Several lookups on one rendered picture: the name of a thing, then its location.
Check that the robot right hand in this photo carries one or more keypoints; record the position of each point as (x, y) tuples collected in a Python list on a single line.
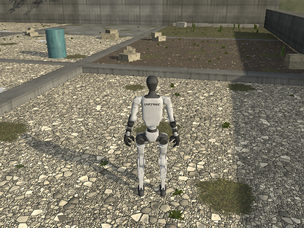
[(177, 140)]

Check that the robot left forearm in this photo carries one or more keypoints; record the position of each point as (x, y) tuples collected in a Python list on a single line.
[(129, 127)]

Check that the robot right forearm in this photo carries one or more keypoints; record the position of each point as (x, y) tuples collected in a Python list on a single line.
[(174, 127)]

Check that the robot left shin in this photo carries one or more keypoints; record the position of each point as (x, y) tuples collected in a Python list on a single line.
[(140, 171)]

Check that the robot right upper arm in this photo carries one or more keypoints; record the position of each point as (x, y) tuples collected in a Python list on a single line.
[(169, 109)]

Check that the robot left upper arm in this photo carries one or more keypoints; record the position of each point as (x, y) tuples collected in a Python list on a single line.
[(137, 100)]

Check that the right robot thigh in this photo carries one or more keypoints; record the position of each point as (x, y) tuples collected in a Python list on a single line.
[(163, 143)]

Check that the robot left hand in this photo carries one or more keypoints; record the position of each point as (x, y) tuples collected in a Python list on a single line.
[(126, 139)]

